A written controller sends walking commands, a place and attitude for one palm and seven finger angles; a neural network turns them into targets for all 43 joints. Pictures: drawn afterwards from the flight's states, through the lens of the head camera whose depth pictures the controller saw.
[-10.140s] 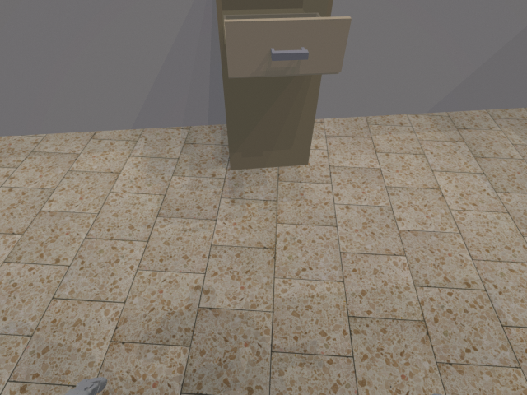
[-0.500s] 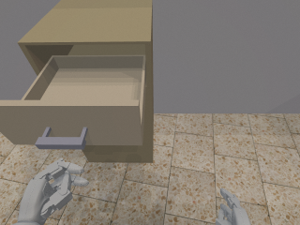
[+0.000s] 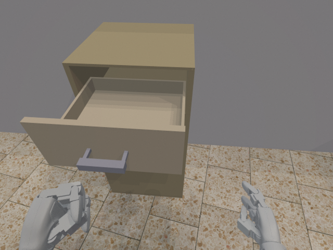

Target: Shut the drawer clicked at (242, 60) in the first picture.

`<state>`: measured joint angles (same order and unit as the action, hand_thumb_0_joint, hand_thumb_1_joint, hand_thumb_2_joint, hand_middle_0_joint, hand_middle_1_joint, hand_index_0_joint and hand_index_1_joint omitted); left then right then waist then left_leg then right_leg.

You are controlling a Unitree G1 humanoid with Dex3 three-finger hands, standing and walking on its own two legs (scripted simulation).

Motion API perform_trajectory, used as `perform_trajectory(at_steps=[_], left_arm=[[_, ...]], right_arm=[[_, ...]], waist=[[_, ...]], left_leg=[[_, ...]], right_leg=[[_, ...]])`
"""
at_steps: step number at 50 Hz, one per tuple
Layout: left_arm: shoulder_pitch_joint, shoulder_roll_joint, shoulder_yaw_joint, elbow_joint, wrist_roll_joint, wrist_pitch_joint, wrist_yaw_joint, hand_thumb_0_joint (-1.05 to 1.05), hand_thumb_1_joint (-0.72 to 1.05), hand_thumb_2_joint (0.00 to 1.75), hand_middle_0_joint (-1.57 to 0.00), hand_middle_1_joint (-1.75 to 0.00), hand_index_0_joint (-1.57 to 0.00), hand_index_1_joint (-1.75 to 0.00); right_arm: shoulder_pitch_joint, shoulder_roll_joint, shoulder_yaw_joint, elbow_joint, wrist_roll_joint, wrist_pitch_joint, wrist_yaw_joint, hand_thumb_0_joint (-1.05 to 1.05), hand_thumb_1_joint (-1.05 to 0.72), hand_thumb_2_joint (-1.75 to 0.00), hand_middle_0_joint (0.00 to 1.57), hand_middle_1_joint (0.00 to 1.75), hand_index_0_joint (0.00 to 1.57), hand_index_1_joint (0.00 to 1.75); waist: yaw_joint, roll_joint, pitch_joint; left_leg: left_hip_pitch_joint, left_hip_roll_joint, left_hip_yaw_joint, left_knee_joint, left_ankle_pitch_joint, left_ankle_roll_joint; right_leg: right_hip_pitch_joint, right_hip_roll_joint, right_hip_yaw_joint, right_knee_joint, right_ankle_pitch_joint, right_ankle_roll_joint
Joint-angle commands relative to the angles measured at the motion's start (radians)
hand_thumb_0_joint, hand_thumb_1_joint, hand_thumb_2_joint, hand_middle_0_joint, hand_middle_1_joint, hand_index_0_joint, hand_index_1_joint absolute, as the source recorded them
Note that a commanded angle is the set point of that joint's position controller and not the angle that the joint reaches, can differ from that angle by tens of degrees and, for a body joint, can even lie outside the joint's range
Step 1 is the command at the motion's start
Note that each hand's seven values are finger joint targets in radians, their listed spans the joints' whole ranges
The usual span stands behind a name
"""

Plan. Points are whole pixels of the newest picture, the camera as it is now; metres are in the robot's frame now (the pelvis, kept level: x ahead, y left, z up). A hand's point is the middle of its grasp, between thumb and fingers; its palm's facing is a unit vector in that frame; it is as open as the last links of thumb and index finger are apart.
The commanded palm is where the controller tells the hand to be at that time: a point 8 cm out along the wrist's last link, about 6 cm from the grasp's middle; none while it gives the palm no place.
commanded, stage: raise the hand and make a fist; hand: left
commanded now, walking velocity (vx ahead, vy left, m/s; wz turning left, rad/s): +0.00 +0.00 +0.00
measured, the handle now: (104, 159) +0.32 +0.21 +0.06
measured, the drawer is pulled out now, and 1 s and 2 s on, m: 0.28 0.28 0.28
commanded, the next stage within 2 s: bring the fist close to the handle in 0.60 s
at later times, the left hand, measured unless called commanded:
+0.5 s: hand (79, 215) +0.14 +0.17 +0.14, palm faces +0.07 -0.99 -0.12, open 3.2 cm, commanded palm +0.08 +0.22 +0.16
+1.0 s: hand (91, 204) +0.17 +0.17 +0.12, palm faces +0.11 -0.99 -0.11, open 3.2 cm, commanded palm +0.12 +0.22 +0.13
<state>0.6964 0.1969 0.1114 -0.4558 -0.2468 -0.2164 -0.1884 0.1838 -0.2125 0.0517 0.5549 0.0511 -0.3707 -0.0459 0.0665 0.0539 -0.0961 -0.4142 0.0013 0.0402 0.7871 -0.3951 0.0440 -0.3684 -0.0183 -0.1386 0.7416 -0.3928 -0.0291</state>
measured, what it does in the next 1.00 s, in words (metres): stands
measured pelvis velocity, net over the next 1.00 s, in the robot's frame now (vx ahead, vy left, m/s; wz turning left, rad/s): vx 0.00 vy -0.04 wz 0.00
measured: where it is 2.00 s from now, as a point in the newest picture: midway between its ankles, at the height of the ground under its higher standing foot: outside the picture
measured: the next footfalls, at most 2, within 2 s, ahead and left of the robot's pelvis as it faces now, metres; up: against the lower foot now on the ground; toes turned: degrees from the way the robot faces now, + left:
none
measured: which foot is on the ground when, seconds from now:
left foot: down 0.00-1.00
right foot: down 0.00-1.00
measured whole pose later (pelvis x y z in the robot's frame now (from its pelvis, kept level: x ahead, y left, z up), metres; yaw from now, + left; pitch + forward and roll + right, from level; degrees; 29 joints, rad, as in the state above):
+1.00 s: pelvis +0.00 -0.04 +0.01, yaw +0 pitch +0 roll +0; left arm 0.58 0.24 0.23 -0.32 -0.30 -0.13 -0.23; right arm 0.24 -0.26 0.05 0.65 0.05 -0.42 -0.08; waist 0.05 0.07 -0.06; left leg -0.33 0.04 0.02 0.68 -0.35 -0.01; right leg -0.29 0.03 -0.15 0.64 -0.36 -0.07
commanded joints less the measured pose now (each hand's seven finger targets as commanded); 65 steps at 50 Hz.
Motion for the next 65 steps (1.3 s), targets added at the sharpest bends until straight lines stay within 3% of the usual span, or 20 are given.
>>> perform_trajectory(at_steps=[1, 3, 6, 8, 12, 17, 18, 21, 23, 25, 32, 37, 40, 43, 47, 52, 57, 59, 63, 65], left_arm=[[-0.019, 0.103, 0.039, -0.268, -0.001, 0.043, 0.003, 0.00, 0.90, 0.90, -1.40, -1.60, -1.40, -1.60], [-0.042, 0.138, 0.081, -0.296, 0.002, 0.074, 0.017, 0.00, 0.90, 0.90, -1.40, -1.60, -1.40, -1.60], [-0.031, 0.132, 0.105, -0.337, -0.010, 0.097, 0.031, 0.00, 0.90, 0.90, -1.40, -1.60, -1.40, -1.60], [-0.022, 0.135, 0.120, -0.371, -0.021, 0.105, 0.031, 0.00, 0.90, 0.90, -1.40, -1.60, -1.40, -1.60], [-0.012, 0.095, 0.078, -0.338, -0.039, 0.133, 0.006, 0.00, 0.90, 0.90, -1.40, -1.60, -1.40, -1.60], [-0.009, 0.103, 0.075, -0.329, -0.033, 0.160, -0.007, 0.00, 0.90, 0.90, -1.40, -1.60, -1.40, -1.60], [0.001, 0.122, 0.098, -0.330, -0.027, 0.161, 0.001, 0.00, 0.90, 0.90, -1.40, -1.60, -1.40, -1.60], [0.013, 0.145, 0.125, -0.371, -0.016, 0.128, 0.021, 0.00, 0.90, 0.90, -1.40, -1.60, -1.40, -1.60], [0.004, 0.167, 0.149, -0.392, -0.015, 0.099, 0.038, 0.00, 0.90, 0.90, -1.40, -1.60, -1.40, -1.60], [0.011, 0.136, 0.132, -0.387, -0.027, 0.074, 0.044, 0.00, 0.90, 0.90, -1.40, -1.60, -1.40, -1.60], [-0.026, 0.143, 0.130, -0.249, -0.054, 0.088, -0.006, 0.00, 0.90, 0.90, -1.40, -1.60, -1.40, -1.60], [-0.078, 0.184, 0.193, -0.193, -0.061, 0.100, -0.019, 0.00, 0.90, 0.90, -1.40, -1.60, -1.40, -1.60], [-0.144, 0.174, 0.192, -0.153, -0.073, 0.076, -0.022, 0.00, 0.90, 0.90, -1.40, -1.60, -1.40, -1.60], [-0.178, 0.183, 0.202, -0.135, -0.075, 0.043, -0.024, 0.00, 0.90, 0.90, -1.40, -1.60, -1.40, -1.60], [-0.158, 0.184, 0.209, -0.064, -0.073, 0.014, -0.046, 0.00, 0.90, 0.90, -1.40, -1.60, -1.40, -1.60], [-0.145, 0.162, 0.205, -0.003, -0.073, -0.013, -0.074, 0.00, 0.90, 0.90, -1.40, -1.60, -1.40, -1.60], [-0.139, 0.150, 0.202, 0.023, -0.072, -0.050, -0.075, 0.00, 0.90, 0.90, -1.40, -1.60, -1.40, -1.60], [-0.153, 0.154, 0.199, 0.018, -0.063, -0.072, -0.068, 0.00, 0.90, 0.90, -1.40, -1.60, -1.40, -1.60], [-0.179, 0.143, 0.181, 0.036, -0.053, -0.106, -0.060, 0.00, 0.90, 0.90, -1.40, -1.60, -1.40, -1.60], [-0.168, 0.104, 0.138, 0.044, -0.053, -0.113, -0.060, 0.00, 0.90, 0.90, -1.40, -1.60, -1.40, -1.60]], right_arm=[[-0.107, -0.111, -0.038, -0.176, 0.016, -0.042, -0.008, 0.00, -0.90, -0.90, 0.20, 0.30, 0.20, 0.30], [-0.119, -0.108, -0.032, -0.171, 0.016, -0.036, -0.012, 0.00, -0.90, -0.90, 0.20, 0.30, 0.20, 0.30], [-0.117, -0.099, -0.022, -0.173, 0.015, -0.033, -0.009, 0.00, -0.90, -0.90, 0.20, 0.30, 0.20, 0.30], [-0.130, -0.099, -0.018, -0.171, 0.017, -0.040, -0.005, 0.00, -0.90, -0.90, 0.20, 0.30, 0.20, 0.30], [-0.116, -0.109, -0.016, -0.157, 0.020, -0.053, -0.003, 0.00, -0.90, -0.90, 0.20, 0.30, 0.20, 0.30], [-0.118, -0.116, -0.024, -0.161, 0.025, -0.061, -0.009, 0.00, -0.90, -0.90, 0.20, 0.30, 0.20, 0.30], [-0.128, -0.115, -0.025, -0.158, 0.024, -0.061, -0.008, 0.00, -0.90, -0.90, 0.20, 0.30, 0.20, 0.30], [-0.110, -0.111, -0.031, -0.158, 0.018, -0.064, -0.005, 0.00, -0.90, -0.90, 0.20, 0.30, 0.20, 0.30], [-0.110, -0.110, -0.032, -0.152, 0.015, -0.069, -0.003, 0.00, -0.90, -0.90, 0.20, 0.30, 0.20, 0.30], [-0.104, -0.110, -0.031, -0.150, 0.014, -0.079, -0.001, 0.00, -0.90, -0.90, 0.20, 0.30, 0.20, 0.30], [-0.107, -0.126, -0.036, -0.133, 0.026, -0.098, -0.023, 0.00, -0.90, -0.90, 0.20, 0.30, 0.20, 0.30], [-0.105, -0.121, -0.038, -0.114, 0.023, -0.104, -0.041, 0.00, -0.90, -0.90, 0.20, 0.30, 0.20, 0.30], [-0.096, -0.126, -0.036, -0.097, 0.018, -0.108, -0.047, 0.00, -0.90, -0.90, 0.20, 0.30, 0.20, 0.30], [-0.088, -0.133, -0.039, -0.082, 0.012, -0.117, -0.044, 0.00, -0.90, -0.90, 0.20, 0.30, 0.20, 0.30], [-0.074, -0.140, -0.048, -0.078, 0.007, -0.116, -0.039, 0.00, -0.90, -0.90, 0.20, 0.30, 0.20, 0.30], [-0.072, -0.142, -0.058, -0.072, 0.004, -0.108, -0.033, 0.00, -0.90, -0.90, 0.20, 0.30, 0.20, 0.30], [-0.061, -0.141, -0.068, -0.074, -0.002, -0.098, -0.027, 0.00, -0.90, -0.90, 0.20, 0.30, 0.20, 0.30], [-0.060, -0.140, -0.070, -0.068, -0.005, -0.091, -0.023, 0.00, -0.90, -0.90, 0.20, 0.30, 0.20, 0.30], [-0.056, -0.145, -0.077, -0.060, -0.011, -0.078, -0.019, 0.00, -0.90, -0.90, 0.20, 0.30, 0.20, 0.30], [-0.049, -0.143, -0.077, -0.072, -0.012, -0.074, -0.013, 0.00, -0.90, -0.90, 0.20, 0.30, 0.20, 0.30]], waist=[[-0.016, -0.006, 0.037], [-0.006, 0.009, 0.038], [0.001, -0.006, 0.022], [0.008, 0.031, 0.007], [-0.006, -0.002, 0.029], [-0.004, -0.031, 0.047], [0.003, -0.009, 0.049], [0.008, -0.008, 0.016], [0.011, 0.033, 0.009], [0.006, 0.045, 0.022], [-0.009, -0.061, 0.084], [-0.005, -0.090, 0.082], [-0.015, -0.048, 0.099], [-0.016, 0.001, 0.065], [-0.020, -0.084, 0.013], [-0.017, -0.052, -0.018], [-0.019, -0.085, -0.042], [-0.023, -0.036, -0.042], [-0.035, -0.036, -0.041], [-0.044, -0.046, -0.043]], left_leg=[[0.053, 0.029, -0.107, -0.221, 0.102, -0.023], [0.068, 0.031, -0.110, -0.237, 0.112, -0.029], [0.091, 0.034, -0.114, -0.254, 0.139, -0.039], [0.110, 0.033, -0.112, -0.257, 0.173, -0.047], [0.119, 0.031, -0.107, -0.257, 0.190, -0.051], [0.106, 0.023, -0.103, -0.265, 0.147, -0.039], [0.102, 0.022, -0.099, -0.264, 0.142, -0.039], [0.118, 0.017, -0.089, -0.253, 0.176, -0.036], [0.121, 0.016, -0.085, -0.248, 0.177, -0.038], [0.122, 0.015, -0.081, -0.241, 0.172, -0.038], [0.085, 0.010, -0.073, -0.214, 0.098, -0.020], [0.087, 0.004, -0.062, -0.192, 0.114, -0.017], [0.092, 0.000, -0.058, -0.183, 0.117, -0.019], [0.103, -0.003, -0.054, -0.170, 0.144, -0.020], [0.072, -0.006, -0.056, -0.151, 0.187, -0.021], [0.069, -0.012, -0.048, -0.148, 0.241, -0.021], [0.058, -0.012, -0.049, -0.145, 0.269, -0.019], [0.062, -0.013, -0.044, -0.143, 0.280, -0.019], [0.055, -0.011, -0.044, -0.131, 0.276, -0.015], [0.049, -0.011, -0.047, -0.129, 0.264, -0.015]], right_leg=[[-0.016, 0.024, 0.040, -0.148, 0.087, 0.002], [0.006, 0.027, 0.037, -0.157, 0.094, -0.002], [0.025, 0.031, 0.025, -0.160, 0.112, -0.001], [0.046, 0.033, 0.022, -0.165, 0.140, -0.004], [0.039, 0.034, 0.021, -0.178, 0.169, 0.001], [0.040, 0.033, 0.033, -0.197, 0.136, 0.003], [0.048, 0.033, 0.037, -0.203, 0.128, 0.000], [0.058, 0.029, 0.038, -0.200, 0.146, 0.000], [0.061, 0.029, 0.039, -0.201, 0.142, -0.003], [0.051, 0.026, 0.040, -0.202, 0.137, -0.002], [0.023, 0.009, 0.113, -0.278, 0.036, 0.009], [0.032, -0.007, 0.164, -0.327, -0.010, 0.019], [0.021, -0.013, 0.176, -0.337, -0.014, 0.022], [0.036, -0.020, 0.184, -0.328, 0.030, 0.023], [0.070, -0.039, 0.207, -0.295, 0.176, 0.049], [0.089, -0.038, 0.185, -0.247, 0.312, 0.050], [0.081, -0.029, 0.158, -0.207, 0.372, 0.048], [0.071, -0.023, 0.147, -0.193, 0.373, 0.037], [0.037, -0.010, 0.124, -0.171, 0.330, 0.026], [0.009, -0.005, 0.107, -0.155, 0.304, 0.023]])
